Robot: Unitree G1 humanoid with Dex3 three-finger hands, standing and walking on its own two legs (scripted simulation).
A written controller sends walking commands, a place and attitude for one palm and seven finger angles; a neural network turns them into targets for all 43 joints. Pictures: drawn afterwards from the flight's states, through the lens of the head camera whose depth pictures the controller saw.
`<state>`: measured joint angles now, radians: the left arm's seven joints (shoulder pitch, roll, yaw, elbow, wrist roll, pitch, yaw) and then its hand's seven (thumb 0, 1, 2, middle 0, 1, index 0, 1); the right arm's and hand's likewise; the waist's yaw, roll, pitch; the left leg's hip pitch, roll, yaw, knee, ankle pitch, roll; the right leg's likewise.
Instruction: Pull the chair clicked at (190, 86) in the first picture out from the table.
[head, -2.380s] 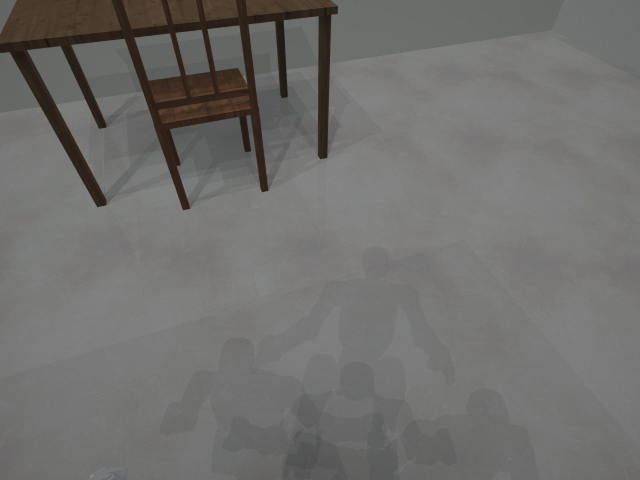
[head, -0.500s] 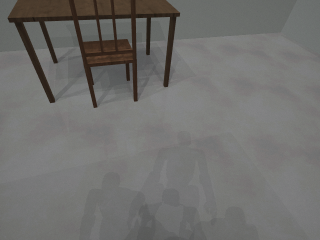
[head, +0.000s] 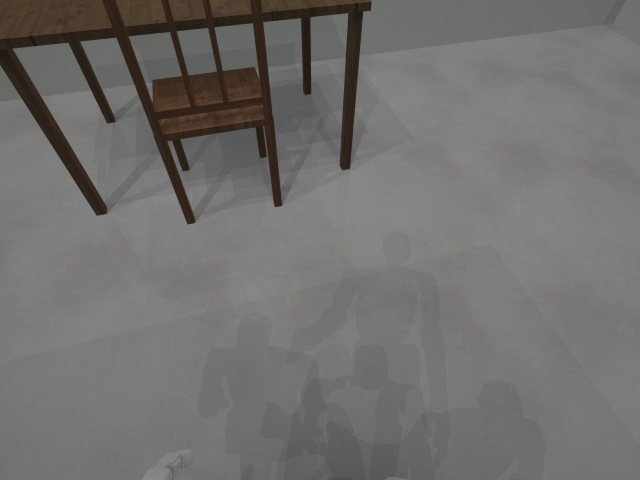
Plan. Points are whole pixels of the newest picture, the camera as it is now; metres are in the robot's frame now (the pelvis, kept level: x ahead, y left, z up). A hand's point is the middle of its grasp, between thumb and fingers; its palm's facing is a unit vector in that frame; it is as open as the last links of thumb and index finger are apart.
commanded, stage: walk to a spot facing it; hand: left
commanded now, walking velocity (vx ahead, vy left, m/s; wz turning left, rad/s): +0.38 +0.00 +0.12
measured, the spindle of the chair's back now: (178, 49) +1.22 +0.43 -0.04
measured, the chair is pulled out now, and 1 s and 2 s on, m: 0.00 0.00 0.00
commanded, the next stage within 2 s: turn to face it in 0.96 s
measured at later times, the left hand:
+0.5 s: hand (174, 435) +0.21 +0.22 -0.15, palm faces +0.09 -0.99 -0.14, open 7.4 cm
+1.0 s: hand (234, 282) +0.47 +0.17 -0.14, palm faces +0.11 -0.97 -0.22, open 7.2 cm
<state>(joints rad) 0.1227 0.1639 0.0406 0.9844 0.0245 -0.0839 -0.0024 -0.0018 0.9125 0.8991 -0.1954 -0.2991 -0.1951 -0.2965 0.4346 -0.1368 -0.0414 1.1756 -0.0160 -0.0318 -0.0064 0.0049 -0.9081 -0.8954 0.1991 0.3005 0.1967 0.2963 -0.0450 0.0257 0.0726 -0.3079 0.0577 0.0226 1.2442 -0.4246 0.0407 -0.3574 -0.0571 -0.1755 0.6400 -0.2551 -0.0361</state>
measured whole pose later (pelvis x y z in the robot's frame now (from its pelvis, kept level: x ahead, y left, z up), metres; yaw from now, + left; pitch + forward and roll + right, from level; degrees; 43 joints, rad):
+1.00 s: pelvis +0.44 -0.01 +0.02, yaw +6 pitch -1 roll -1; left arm 0.24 0.16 0.04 1.05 0.03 -0.08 0.02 -0.01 0.95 0.90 -0.20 -0.30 -0.20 -0.30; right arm 0.28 -0.17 -0.06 1.08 -0.03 -0.01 0.01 0.00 -0.91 -0.90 0.19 0.30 0.19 0.30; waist -0.04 0.04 0.03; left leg -0.56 0.12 0.07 1.10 -0.24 0.00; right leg -0.18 -0.05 -0.25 0.45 -0.25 -0.03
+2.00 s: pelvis +0.69 +0.07 +0.03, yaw +18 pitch +0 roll +1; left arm 0.42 0.11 0.02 1.11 0.03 -0.06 0.01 0.00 0.91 0.90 -0.20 -0.30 -0.20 -0.30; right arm 0.27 -0.19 -0.06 1.06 -0.03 0.00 0.03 0.00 -0.91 -0.90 0.19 0.30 0.19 0.30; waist 0.01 0.02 0.03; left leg -0.50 0.09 0.06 0.80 -0.22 0.00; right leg -0.06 -0.06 -0.13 0.33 -0.26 0.01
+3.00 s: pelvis +0.77 +0.17 +0.02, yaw +17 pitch +0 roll +1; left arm 0.22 0.19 0.03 1.08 0.01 0.05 0.03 0.00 0.91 0.90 -0.20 -0.30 -0.19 -0.30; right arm 0.22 -0.15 -0.02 1.09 -0.02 0.02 -0.04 0.01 -0.94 -0.90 0.20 0.30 0.20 0.30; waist 0.01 -0.03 0.06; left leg -0.21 -0.01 0.10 0.42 -0.20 0.04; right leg -0.23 -0.04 -0.03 0.64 -0.40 0.01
